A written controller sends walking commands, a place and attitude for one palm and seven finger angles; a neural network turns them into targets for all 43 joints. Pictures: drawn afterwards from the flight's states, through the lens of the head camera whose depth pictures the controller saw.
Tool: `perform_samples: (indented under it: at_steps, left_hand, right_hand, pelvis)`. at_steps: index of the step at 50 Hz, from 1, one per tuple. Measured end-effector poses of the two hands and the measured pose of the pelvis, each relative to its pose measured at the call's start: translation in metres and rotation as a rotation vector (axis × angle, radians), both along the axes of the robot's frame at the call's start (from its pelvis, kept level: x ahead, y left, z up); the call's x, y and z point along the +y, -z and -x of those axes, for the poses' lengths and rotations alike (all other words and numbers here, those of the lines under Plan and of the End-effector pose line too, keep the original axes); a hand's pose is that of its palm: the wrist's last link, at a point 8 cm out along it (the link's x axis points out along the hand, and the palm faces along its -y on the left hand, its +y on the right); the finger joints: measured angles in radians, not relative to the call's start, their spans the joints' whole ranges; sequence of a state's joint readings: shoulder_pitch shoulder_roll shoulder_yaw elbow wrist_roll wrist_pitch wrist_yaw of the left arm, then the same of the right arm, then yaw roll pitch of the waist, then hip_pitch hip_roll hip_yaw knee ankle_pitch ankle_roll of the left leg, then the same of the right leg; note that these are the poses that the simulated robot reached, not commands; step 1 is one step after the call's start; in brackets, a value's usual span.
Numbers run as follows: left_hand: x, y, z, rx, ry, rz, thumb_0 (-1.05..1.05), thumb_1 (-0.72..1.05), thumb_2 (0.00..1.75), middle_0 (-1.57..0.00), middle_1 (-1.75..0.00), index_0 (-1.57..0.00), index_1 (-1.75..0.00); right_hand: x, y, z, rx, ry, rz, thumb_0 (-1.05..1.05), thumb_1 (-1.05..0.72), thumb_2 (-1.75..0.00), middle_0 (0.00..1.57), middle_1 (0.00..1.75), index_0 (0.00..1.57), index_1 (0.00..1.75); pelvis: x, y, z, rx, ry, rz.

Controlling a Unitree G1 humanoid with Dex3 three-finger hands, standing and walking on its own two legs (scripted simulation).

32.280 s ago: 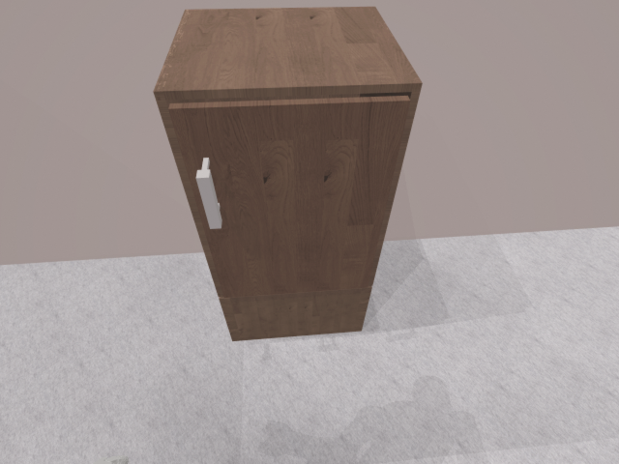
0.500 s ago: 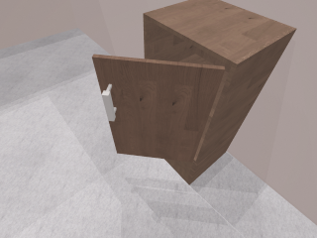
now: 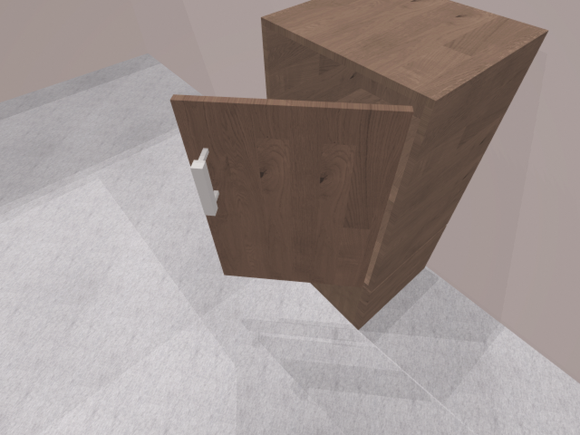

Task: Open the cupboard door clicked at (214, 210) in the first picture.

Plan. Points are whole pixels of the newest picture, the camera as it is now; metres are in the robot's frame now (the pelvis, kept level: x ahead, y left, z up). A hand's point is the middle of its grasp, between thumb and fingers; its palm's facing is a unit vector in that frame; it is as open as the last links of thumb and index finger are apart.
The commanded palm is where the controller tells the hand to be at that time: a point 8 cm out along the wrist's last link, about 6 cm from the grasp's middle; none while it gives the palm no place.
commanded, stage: look again from close up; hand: left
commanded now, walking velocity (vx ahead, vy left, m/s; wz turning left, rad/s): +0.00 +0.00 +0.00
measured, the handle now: (207, 182) +0.58 +0.21 -0.03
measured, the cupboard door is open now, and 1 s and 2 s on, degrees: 43 43 43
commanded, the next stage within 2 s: raise the hand with hooked fingers in 0.36 s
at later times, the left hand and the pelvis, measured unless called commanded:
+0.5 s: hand out of the picture +0.00 +0.16 -0.16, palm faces +0.08 -0.97 -0.22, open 7.3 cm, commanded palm +0.08 +0.21 -0.07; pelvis -0.01 -0.02 +0.00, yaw -1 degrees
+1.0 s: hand out of the picture +0.11 +0.20 -0.07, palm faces +0.07 -1.00 -0.01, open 9.3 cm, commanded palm +0.12 +0.24 -0.05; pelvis -0.06 -0.02 -0.09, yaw +2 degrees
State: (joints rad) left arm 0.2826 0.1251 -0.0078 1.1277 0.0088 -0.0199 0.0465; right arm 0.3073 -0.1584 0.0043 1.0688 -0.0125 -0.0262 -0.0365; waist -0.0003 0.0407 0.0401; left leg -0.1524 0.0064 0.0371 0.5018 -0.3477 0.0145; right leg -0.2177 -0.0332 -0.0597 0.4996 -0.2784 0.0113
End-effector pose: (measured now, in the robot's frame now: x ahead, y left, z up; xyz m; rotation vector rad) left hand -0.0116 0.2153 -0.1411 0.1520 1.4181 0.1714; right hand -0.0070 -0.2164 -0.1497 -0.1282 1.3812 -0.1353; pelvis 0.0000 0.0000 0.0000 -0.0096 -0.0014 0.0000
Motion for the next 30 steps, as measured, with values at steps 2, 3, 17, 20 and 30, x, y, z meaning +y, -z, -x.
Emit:
perform_samples:
  at_steps: [2, 3, 17, 20, 30]
  left_hand:
    - [0.005, -0.002, -0.001, -0.013, -0.001, -0.015, 0.01, 0.91, 0.9, -0.2, -0.3, -0.2, -0.3]
    - [0.007, -0.003, -0.002, -0.02, -0.001, -0.022, 0.01, 0.91, 0.9, -0.2, -0.3, -0.2, -0.3]
    - [-0.002, -0.009, -0.004, -0.041, 0.023, -0.031, 0.01, 0.91, 0.9, -0.2, -0.3, -0.2, -0.3]
    - [-0.007, -0.008, -0.001, -0.032, 0.019, -0.024, 0.01, 0.92, 0.9, -0.2, -0.3, -0.2, -0.3]
    - [0.006, -0.083, -0.094, -0.686, -0.102, -0.092, 0.03, 0.92, 0.88, -0.2, -0.32, -0.2, -0.32]
  right_hand:
    - [0.003, 0.004, 0.001, -0.011, -0.004, -0.009, 0.01, -0.92, -0.9, 0.2, 0.3, 0.2, 0.3]
    - [0.004, 0.005, 0.001, -0.015, -0.005, -0.014, 0.01, -0.92, -0.9, 0.2, 0.3, 0.2, 0.3]
    - [0.0, 0.006, 0.022, 0.014, 0.0, -0.054, 0.01, -0.92, -0.9, 0.2, 0.3, 0.2, 0.3]
    - [-0.004, 0.005, 0.025, 0.031, -0.001, -0.05, 0.0, -0.91, -0.9, 0.2, 0.3, 0.2, 0.3]
    - [-0.046, -0.016, -0.032, -0.325, -0.013, 0.081, 0.01, -0.91, -0.9, 0.2, 0.3, 0.21, 0.3]
  pelvis:
    - [0.001, 0.001, 0.001, -0.009, 0.001, -0.005]
    - [0.002, 0.001, 0.002, -0.013, 0.002, -0.007]
    - [-0.01, -0.002, 0.012, -0.017, 0.017, -0.028]
    - [-0.015, -0.002, 0.013, -0.015, 0.015, -0.028]
    - [-0.022, 0.003, 0.02, 0.004, -0.013, -0.017]
